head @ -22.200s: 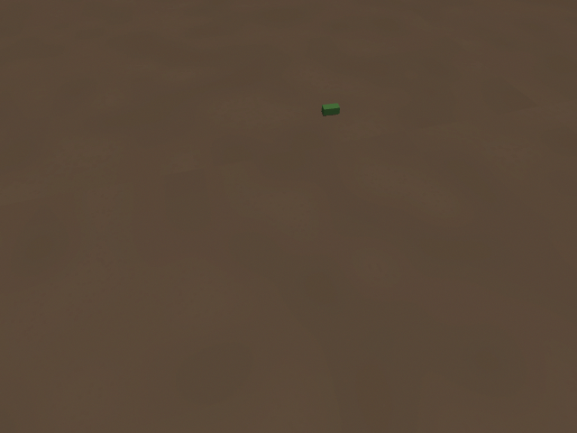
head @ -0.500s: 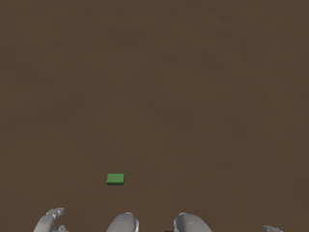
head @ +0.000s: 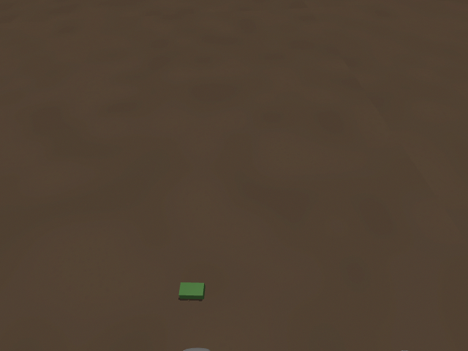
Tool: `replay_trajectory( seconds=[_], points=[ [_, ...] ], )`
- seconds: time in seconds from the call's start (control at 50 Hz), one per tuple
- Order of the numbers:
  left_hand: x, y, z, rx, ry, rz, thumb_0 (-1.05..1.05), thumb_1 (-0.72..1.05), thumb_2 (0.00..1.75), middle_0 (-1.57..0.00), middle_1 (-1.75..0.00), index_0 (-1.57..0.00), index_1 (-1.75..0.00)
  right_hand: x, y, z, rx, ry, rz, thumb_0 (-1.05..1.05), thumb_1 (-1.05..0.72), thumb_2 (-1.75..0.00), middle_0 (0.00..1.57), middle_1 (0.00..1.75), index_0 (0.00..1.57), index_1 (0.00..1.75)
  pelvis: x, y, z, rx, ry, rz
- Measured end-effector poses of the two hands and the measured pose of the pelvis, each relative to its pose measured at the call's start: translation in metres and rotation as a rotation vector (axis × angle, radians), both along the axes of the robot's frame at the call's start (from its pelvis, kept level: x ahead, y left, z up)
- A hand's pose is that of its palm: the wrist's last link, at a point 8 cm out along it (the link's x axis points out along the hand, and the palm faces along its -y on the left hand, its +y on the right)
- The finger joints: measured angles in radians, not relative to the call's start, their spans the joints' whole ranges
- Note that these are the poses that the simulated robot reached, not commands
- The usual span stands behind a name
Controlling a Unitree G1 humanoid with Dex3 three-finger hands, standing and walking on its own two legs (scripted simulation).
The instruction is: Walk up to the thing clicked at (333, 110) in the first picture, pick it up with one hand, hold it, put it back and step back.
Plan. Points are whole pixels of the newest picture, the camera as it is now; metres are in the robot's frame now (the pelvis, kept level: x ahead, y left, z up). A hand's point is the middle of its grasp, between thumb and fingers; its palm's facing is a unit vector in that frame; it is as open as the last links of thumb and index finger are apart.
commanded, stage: walk up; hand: left
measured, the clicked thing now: (192, 290) +0.46 +0.23 -0.74
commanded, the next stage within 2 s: stand in 1.90 s
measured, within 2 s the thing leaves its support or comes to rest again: neither
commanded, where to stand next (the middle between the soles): +0.07 +0.01 m, yaw -2 degrees
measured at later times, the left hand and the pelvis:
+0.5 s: hand out of the picture +0.11 +0.26 -0.14, palm faces -0.06 -0.93 -0.38, open 7.4 cm; pelvis +0.02 +0.01 +0.01, yaw -2 degrees
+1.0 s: hand (111, 338) +0.16 +0.27 -0.13, palm faces -0.04 -0.94 -0.34, open 7.4 cm; pelvis +0.06 +0.01 +0.02, yaw -2 degrees
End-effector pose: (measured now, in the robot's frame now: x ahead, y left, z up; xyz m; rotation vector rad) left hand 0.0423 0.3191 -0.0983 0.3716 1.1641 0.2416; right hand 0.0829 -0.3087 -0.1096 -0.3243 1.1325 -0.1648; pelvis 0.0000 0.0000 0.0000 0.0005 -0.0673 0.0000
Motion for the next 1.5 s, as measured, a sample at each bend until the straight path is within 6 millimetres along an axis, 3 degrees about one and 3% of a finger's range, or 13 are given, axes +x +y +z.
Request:
replay_trajectory(
  seconds=[0.14, 0.22, 0.3, 0.38, 0.5, 0.62, 0.76, 1.06, 1.24, 1.5],
  points=[
    [0.017, 0.019, -0.008, -0.018, 0.035, -0.019, 0.01, 0.9, 0.9, -0.21, -0.3, -0.2, -0.3, -0.029, 0.008, 0.012, -0.047, 0.036, -0.053, 0.01, -0.9, -0.9, 0.21, 0.3, 0.21, 0.3, 0.005, 0.018, 0.003, -0.001, 0.004, -0.02],
    [0.032, 0.019, -0.003, -0.022, 0.026, -0.051, 0.01, 0.9, 0.9, -0.21, -0.3, -0.2, -0.3, -0.049, 0.008, 0.019, -0.058, 0.082, -0.081, 0.01, -0.9, -0.9, 0.21, 0.3, 0.21, 0.3, 0.005, 0.017, 0.009, -0.009, 0.007, -0.028],
    [0.041, 0.013, -0.001, -0.012, 0.027, -0.077, 0.01, 0.9, 0.9, -0.21, -0.3, -0.2, -0.3, -0.057, 0.001, 0.013, -0.057, 0.104, -0.107, 0.01, -0.9, -0.9, 0.21, 0.3, 0.21, 0.3, 0.008, 0.012, 0.007, -0.006, 0.003, -0.037],
    [0.045, 0.0, -0.002, 0.003, 0.02, -0.069, 0.0, 0.9, 0.9, -0.21, -0.3, -0.2, -0.3, -0.048, -0.003, -0.002, -0.031, 0.101, -0.128, 0.01, -0.9, -0.9, 0.21, 0.3, 0.21, 0.3, 0.012, 0.005, 0.002, -0.022, -0.013, -0.043],
    [0.061, -0.015, 0.0, -0.034, -0.006, -0.061, 0.01, 0.9, 0.9, -0.21, -0.3, -0.2, -0.3, -0.027, 0.012, -0.009, 0.018, 0.083, -0.104, 0.01, -0.9, -0.9, 0.21, 0.3, 0.2, 0.3, 0.02, 0.006, 0.005, -0.011, -0.002, -0.037],
    [0.087, -0.02, 0.001, -0.082, -0.039, -0.056, 0.01, 0.9, 0.9, -0.21, -0.3, -0.21, -0.3, -0.013, 0.026, -0.002, 0.03, 0.093, -0.081, 0.01, -0.9, -0.9, 0.21, 0.3, 0.21, 0.3, 0.032, 0.01, 0.012, -0.002, 0.015, -0.041],
    [0.108, -0.017, -0.001, -0.094, -0.028, -0.053, 0.01, 0.9, 0.9, -0.21, -0.3, -0.2, -0.3, 0.009, 0.025, 0.01, 0.001, 0.089, -0.082, 0.01, -0.9, -0.9, 0.21, 0.3, 0.21, 0.3, 0.045, 0.013, 0.018, -0.002, 0.029, -0.044],
    [0.11, -0.008, 0.003, -0.063, 0.027, -0.022, 0.01, 0.9, 0.9, -0.21, -0.3, -0.2, -0.3, 0.057, 0.018, 0.017, -0.016, 0.03, -0.085, 0.01, -0.9, -0.9, 0.21, 0.3, 0.21, 0.3, 0.06, 0.014, 0.021, -0.001, 0.026, -0.04],
    [0.102, -0.011, 0.005, -0.059, 0.041, -0.01, 0.01, 0.9, 0.9, -0.21, -0.3, -0.2, -0.3, 0.059, 0.023, 0.013, 0.012, 0.038, -0.081, 0.01, -0.9, -0.9, 0.21, 0.3, 0.21, 0.3, 0.06, 0.011, 0.023, -0.002, 0.019, -0.038],
    [0.097, -0.016, 0.003, -0.064, 0.061, -0.008, 0.01, 0.9, 0.9, -0.21, -0.3, -0.2, -0.3, 0.036, 0.019, 0.009, 0.011, 0.103, -0.097, 0.01, -0.9, -0.9, 0.21, 0.3, 0.21, 0.3, 0.06, 0.007, 0.023, -0.002, 0.025, -0.034]
  ],
)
